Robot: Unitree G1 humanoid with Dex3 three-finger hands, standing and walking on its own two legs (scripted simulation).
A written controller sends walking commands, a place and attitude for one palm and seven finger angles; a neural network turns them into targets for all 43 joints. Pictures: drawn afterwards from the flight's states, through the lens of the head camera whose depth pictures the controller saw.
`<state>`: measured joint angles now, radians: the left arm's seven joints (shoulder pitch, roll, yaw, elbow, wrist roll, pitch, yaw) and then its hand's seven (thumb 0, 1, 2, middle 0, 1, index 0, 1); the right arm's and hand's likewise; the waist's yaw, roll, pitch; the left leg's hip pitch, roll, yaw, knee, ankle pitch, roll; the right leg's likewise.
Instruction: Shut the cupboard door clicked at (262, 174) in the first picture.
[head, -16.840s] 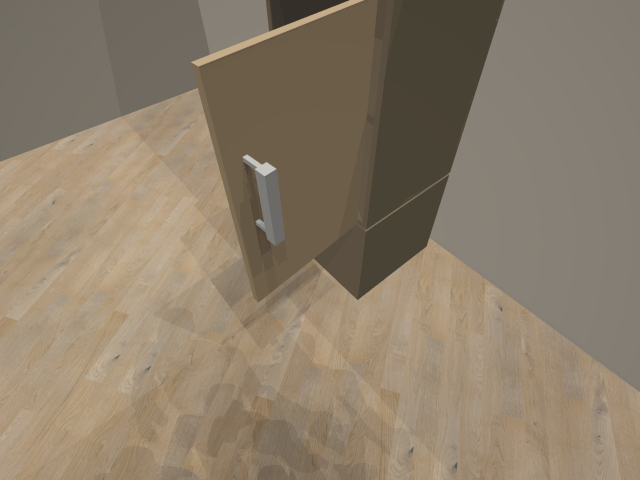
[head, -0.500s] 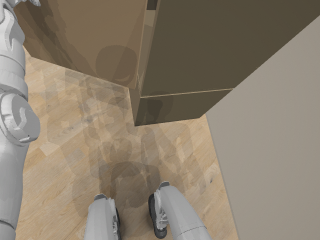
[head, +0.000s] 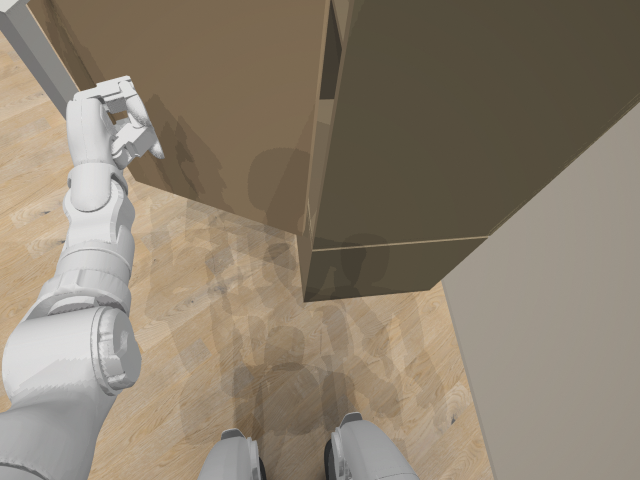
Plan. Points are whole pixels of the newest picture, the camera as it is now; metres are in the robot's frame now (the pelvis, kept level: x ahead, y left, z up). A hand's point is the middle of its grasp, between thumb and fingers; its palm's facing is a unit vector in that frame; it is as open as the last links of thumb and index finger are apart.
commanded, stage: pull the fist back off the door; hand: left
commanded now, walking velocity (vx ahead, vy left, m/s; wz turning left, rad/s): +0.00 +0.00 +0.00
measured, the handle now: (59, 59) +0.65 +0.26 +0.07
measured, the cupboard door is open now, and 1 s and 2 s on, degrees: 65 65 65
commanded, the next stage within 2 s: draw the hand back to the body in 0.16 s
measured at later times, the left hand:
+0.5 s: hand (127, 163) +0.46 +0.16 +0.09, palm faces +0.11 -0.99 -0.03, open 3.1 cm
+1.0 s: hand out of the picture +0.31 +0.21 +0.16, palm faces +0.24 -0.94 -0.24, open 3.2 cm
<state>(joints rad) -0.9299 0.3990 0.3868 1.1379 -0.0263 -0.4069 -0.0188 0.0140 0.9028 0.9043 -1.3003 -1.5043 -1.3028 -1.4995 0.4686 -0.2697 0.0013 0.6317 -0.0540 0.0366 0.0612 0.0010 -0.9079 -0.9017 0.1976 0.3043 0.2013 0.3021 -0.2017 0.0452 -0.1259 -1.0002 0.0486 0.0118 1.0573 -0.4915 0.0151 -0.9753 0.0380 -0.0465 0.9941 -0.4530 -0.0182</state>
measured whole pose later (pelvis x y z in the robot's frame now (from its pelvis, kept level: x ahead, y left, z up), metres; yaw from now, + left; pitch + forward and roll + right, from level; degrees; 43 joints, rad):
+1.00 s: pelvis +0.01 +0.00 +0.07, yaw +2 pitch +2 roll +0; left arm -0.05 0.29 0.14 0.21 -0.08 -0.11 0.05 0.02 0.90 0.90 -1.09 -1.27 -1.09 -1.26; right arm 0.18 -0.25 0.03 0.58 0.05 0.00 -0.10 0.01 -0.91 -0.90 0.19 0.30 0.20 0.30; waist 0.01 0.05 -0.05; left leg -0.29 0.00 0.03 0.55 -0.30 0.02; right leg -0.29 0.00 -0.02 0.56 -0.31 -0.01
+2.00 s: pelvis +0.01 -0.01 +0.08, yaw +2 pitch -4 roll +0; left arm 0.46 0.34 0.35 -0.35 -0.07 -0.09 0.09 0.01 0.89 0.90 -0.21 -0.31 -0.22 -0.30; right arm 0.20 -0.23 0.02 0.64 0.01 -0.10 -0.09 0.01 -0.91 -0.90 0.20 0.30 0.20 0.30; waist 0.06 0.08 0.00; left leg -0.08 0.01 0.03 0.40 -0.25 0.00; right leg -0.08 0.02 -0.03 0.40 -0.25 -0.03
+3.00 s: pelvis -0.09 +0.01 +0.05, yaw +4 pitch +1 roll -2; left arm 0.50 0.44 0.48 -0.48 -0.01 -0.27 0.15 0.01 0.89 0.90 -0.22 -0.31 -0.22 -0.30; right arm 0.26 -0.22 0.00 0.59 0.00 -0.07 -0.09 0.01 -0.90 -0.90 0.20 0.30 0.20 0.30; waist -0.03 0.02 0.00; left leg -0.47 0.01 0.02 0.67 -0.21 0.06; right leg -0.37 0.05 0.04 0.65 -0.27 0.02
